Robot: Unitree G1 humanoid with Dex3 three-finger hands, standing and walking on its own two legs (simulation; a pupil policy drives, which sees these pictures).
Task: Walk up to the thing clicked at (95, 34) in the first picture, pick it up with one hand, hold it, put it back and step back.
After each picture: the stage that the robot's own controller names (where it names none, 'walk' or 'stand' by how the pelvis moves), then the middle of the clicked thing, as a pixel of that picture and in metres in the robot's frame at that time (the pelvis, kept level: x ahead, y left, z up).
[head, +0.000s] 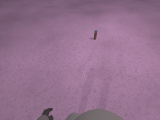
stand; (95, 35) +2.02 -0.03 -0.65
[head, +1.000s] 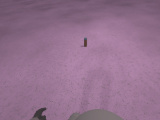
walk; (85, 42) +1.86 +0.30 -0.64
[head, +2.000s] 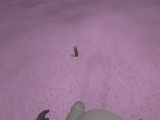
walk; (76, 51) +1.25 +0.46 -0.65
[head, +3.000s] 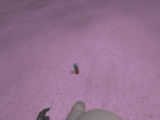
walk; (76, 69) +0.83 +0.35 -0.66
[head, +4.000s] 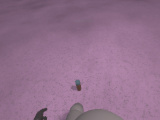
walk; (78, 85) +0.54 +0.23 -0.64
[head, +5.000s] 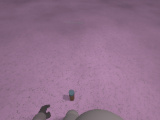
stand; (71, 95) +0.39 +0.20 -0.64
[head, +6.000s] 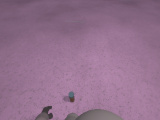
stand; (71, 97) +0.36 +0.21 -0.65
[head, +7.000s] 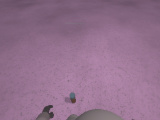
stand; (72, 98) +0.36 +0.21 -0.66
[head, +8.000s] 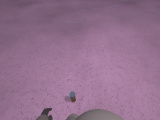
stand; (72, 97) +0.37 +0.21 -0.66
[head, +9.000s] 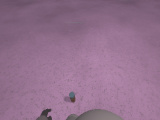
stand; (72, 97) +0.36 +0.22 -0.66
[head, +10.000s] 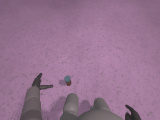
go down; (68, 81) +0.39 +0.22 -0.54
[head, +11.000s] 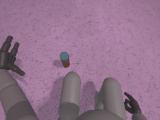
go down; (65, 60) +0.43 +0.25 -0.26
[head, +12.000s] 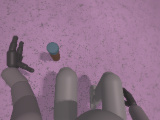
close in; (54, 53) +0.43 +0.28 -0.20
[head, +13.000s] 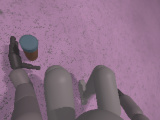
close; (31, 50) +0.41 +0.30 -0.15
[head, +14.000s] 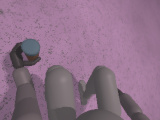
lift; (32, 52) +0.39 +0.30 -0.15
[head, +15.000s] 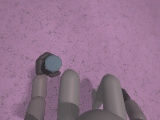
lift; (54, 66) +0.31 +0.26 -0.05
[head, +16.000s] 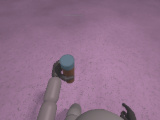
lift; (68, 71) +0.31 +0.16 +0.08
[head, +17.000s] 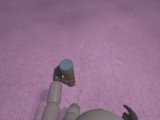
hold; (68, 75) +0.31 +0.16 +0.02
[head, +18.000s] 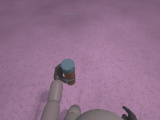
crouch; (69, 74) +0.31 +0.16 +0.04
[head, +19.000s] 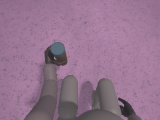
crouch; (61, 56) +0.42 +0.21 -0.06
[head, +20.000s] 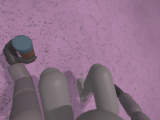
lower; (27, 52) +0.41 +0.29 -0.17
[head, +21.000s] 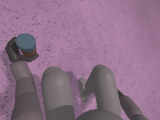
lower; (29, 50) +0.41 +0.30 -0.16
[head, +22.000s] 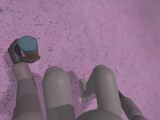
lower; (31, 52) +0.40 +0.30 -0.16
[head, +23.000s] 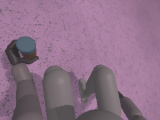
lower; (29, 52) +0.39 +0.31 -0.16
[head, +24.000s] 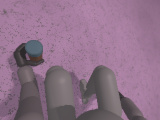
loosen; (35, 55) +0.38 +0.29 -0.16
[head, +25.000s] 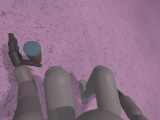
withdraw; (34, 55) +0.39 +0.29 -0.16
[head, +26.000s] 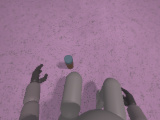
walk; (69, 63) +0.43 +0.23 -0.29
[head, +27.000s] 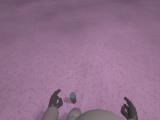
stand; (73, 98) +0.35 +0.19 -0.59
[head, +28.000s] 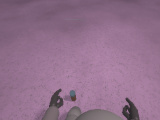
stand; (73, 96) +0.37 +0.20 -0.60
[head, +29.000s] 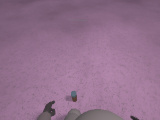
stand; (74, 96) +0.36 +0.19 -0.63
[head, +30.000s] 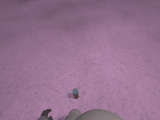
walk; (75, 94) +0.38 +0.19 -0.65
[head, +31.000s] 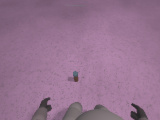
walk; (75, 76) +0.54 +0.21 -0.64
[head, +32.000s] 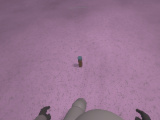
walk; (80, 61) +0.86 +0.27 -0.64
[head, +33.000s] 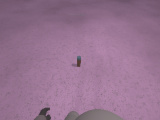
stand; (78, 61) +1.00 +0.21 -0.65
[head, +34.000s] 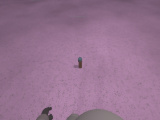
stand; (80, 63) +0.99 +0.21 -0.66
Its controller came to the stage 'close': yes
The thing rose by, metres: 0.68
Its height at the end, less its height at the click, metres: +0.00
